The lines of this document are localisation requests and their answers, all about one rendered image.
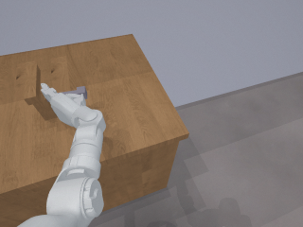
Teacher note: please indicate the robot left forearm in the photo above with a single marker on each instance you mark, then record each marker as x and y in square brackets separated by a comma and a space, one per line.
[84, 156]

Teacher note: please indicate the left robot hand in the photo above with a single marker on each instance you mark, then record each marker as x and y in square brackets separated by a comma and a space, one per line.
[63, 105]

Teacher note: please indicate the left robot upper arm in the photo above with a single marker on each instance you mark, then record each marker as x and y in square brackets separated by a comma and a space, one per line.
[71, 203]

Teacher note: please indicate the tap lever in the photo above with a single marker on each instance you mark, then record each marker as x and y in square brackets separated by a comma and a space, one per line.
[80, 90]

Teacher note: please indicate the counter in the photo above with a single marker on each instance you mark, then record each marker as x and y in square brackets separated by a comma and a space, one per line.
[142, 134]

